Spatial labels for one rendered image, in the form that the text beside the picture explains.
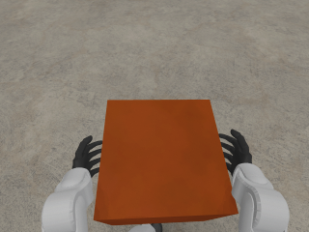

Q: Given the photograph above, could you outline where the carton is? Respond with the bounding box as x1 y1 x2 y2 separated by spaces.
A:
93 100 239 226

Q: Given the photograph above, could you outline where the robot right hand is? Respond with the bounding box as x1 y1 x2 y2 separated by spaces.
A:
219 129 252 176

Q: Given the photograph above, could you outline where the left robot forearm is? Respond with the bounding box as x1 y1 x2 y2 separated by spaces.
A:
41 167 94 232

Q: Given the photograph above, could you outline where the left robot shin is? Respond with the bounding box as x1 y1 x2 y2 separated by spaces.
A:
142 223 155 231

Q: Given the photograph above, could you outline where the right robot forearm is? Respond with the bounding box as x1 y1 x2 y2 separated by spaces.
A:
231 162 290 232

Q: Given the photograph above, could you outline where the robot left hand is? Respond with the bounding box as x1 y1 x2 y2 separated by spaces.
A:
72 135 102 178

